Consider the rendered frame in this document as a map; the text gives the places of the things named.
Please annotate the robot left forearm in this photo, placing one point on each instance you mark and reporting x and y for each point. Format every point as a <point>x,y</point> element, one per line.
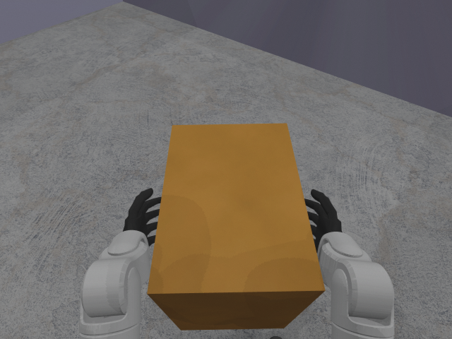
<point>110,305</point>

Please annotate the robot left hand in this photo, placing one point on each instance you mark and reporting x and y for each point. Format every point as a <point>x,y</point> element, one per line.
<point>138,215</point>

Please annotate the carton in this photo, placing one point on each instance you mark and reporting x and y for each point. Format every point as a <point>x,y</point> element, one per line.
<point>233,247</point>

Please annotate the robot right hand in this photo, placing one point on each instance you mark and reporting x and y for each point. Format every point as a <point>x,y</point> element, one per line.
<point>326,220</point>

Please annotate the robot right forearm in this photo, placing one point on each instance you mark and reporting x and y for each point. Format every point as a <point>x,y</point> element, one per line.
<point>362,294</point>

